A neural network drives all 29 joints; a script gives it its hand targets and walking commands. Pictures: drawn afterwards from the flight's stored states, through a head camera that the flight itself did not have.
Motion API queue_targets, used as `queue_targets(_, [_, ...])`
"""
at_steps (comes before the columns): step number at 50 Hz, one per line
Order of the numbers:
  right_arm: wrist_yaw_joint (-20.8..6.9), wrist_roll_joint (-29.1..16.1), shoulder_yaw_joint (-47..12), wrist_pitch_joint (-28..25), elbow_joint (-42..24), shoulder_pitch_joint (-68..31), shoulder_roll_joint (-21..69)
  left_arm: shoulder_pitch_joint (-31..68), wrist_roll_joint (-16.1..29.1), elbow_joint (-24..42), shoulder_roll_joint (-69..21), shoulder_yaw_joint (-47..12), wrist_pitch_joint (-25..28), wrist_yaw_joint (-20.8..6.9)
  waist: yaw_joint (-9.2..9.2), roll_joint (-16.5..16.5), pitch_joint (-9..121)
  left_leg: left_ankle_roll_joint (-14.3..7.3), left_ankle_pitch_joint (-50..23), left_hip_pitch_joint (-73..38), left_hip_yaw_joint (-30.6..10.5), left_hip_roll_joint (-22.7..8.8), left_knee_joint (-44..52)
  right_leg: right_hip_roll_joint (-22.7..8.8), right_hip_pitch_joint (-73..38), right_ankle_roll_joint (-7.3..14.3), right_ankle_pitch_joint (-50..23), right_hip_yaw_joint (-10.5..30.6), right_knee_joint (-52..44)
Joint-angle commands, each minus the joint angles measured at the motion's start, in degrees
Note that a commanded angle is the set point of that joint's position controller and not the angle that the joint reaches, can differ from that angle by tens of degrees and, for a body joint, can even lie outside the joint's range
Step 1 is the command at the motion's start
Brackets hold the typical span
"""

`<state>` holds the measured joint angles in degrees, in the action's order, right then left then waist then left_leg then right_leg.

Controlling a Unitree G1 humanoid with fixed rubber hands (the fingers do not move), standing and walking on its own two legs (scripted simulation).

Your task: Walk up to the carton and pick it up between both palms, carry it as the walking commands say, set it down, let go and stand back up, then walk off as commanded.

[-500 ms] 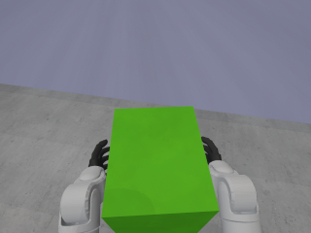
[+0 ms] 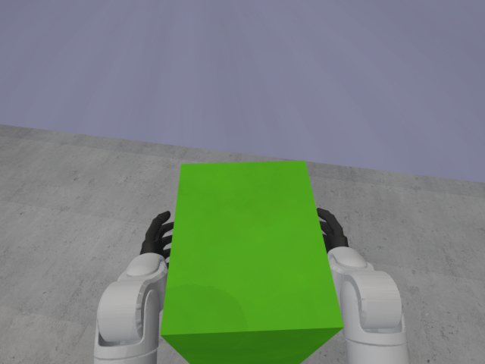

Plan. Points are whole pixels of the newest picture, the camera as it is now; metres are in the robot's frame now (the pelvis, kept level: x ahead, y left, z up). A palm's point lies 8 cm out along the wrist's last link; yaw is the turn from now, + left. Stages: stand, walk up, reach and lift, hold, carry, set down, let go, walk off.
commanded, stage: carry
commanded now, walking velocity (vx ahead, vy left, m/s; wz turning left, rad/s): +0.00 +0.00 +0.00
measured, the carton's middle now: (245, 273) +0.26 +0.00 +0.05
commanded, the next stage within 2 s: none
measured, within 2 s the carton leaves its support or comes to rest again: neither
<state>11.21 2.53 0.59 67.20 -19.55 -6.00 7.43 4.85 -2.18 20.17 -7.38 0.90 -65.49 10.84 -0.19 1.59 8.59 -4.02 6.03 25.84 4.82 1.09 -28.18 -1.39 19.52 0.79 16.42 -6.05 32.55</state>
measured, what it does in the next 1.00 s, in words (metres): stands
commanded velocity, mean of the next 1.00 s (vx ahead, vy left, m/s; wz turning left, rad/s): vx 0.00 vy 0.00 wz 0.00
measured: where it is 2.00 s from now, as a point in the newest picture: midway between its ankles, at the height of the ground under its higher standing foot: outside the picture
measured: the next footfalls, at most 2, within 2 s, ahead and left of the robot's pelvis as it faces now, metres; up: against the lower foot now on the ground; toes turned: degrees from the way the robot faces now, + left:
none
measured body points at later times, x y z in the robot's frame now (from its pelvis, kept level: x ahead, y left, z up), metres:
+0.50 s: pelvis +0.02 -0.02 +0.00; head +0.00 -0.02 +0.45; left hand +0.29 +0.12 +0.09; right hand +0.29 -0.15 +0.09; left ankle +0.09 +0.08 -0.73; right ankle +0.00 -0.11 -0.73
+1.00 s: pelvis +0.03 -0.03 +0.00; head +0.01 -0.03 +0.45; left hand +0.30 +0.11 +0.09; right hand +0.30 -0.16 +0.09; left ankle +0.09 +0.08 -0.73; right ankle +0.00 -0.11 -0.73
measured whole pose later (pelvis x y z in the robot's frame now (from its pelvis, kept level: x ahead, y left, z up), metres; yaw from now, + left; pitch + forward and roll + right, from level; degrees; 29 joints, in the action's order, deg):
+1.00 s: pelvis +0.03 -0.03 +0.00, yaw +0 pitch +3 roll +0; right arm 11.0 2.8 0.7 67.1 -20.5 -6.2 7.4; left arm 5.8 -2.6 20.6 -7.4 0.8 -66.0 10.6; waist 0.0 0.5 7.5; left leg -1.6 10.1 23.8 3.7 -0.4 -30.6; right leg 0.3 15.9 2.6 19.4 -6.8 31.8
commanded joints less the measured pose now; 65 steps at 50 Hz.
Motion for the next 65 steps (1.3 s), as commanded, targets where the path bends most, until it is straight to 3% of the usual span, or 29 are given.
queue_targets(1, [-7.7, -14.54, -30.25, -2.14, -6.96, -23.0, 50.91, 20.78, 13.72, 4.38, -51.29, -29.45, 0.39, -7.27, -0.07, -1.26, 7.97, 0.79, 9.0, -7.34, -9.7, -7.19, 5.02, -6.0, 1.05, 1.89, 5.16, 7.28, -7.75])
queue_targets(28, [-7.65, -14.47, -30.03, -1.96, -6.77, -22.51, 51.26, 21.22, 13.7, 4.73, -51.49, -29.48, 0.28, -7.45, 0.02, -1.27, 9.47, 0.74, -4.03, -10.01, -8.75, -7.82, 0.79, -6.26, -2.65, 1.76, -3.62, 6.51, -6.04])
queue_targets(65, [-7.69, -14.38, -30.15, -1.59, -8.24, -21.23, 50.69, 20.72, 13.77, 6.14, -51.29, -30.17, -0.05, -7.34, 0.25, -1.57, 8.83, 1.63, -5.07, -9.75, -7.87, -8.03, 0.5, -6.12, -5.03, 1.05, -7.26, 7.4, -7.69])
